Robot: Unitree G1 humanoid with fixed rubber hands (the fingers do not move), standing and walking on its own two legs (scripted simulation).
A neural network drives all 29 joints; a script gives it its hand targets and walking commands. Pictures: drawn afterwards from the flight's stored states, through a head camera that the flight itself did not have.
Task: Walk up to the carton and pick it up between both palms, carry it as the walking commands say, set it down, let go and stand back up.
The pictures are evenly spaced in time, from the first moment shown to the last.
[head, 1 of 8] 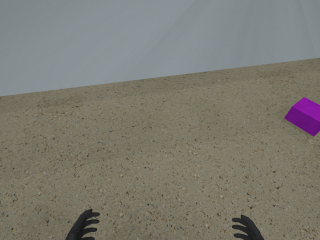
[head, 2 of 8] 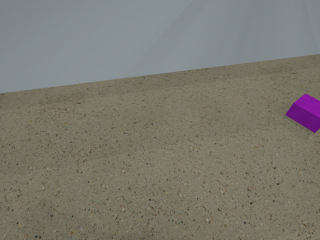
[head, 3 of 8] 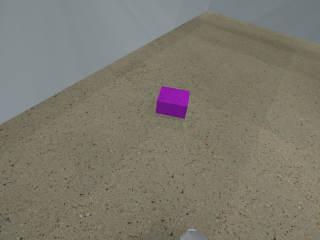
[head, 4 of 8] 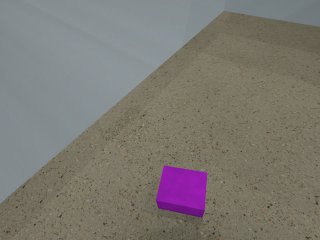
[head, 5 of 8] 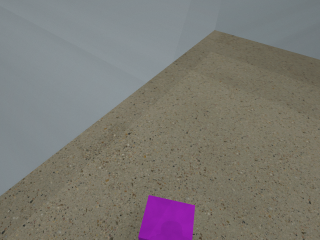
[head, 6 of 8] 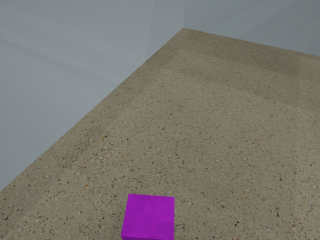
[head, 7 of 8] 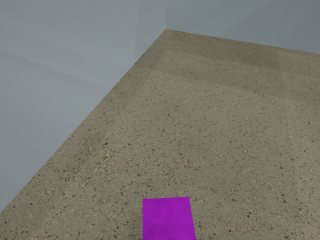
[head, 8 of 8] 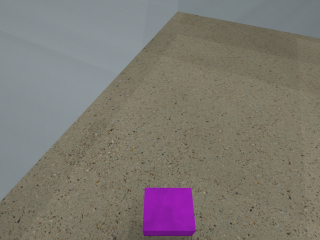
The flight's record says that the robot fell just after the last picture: no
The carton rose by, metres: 0.00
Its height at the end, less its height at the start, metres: +0.00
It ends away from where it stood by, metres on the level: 0.00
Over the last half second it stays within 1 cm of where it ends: yes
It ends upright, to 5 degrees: yes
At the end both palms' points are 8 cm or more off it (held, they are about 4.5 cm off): yes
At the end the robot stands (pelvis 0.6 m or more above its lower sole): yes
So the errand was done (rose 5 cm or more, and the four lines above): no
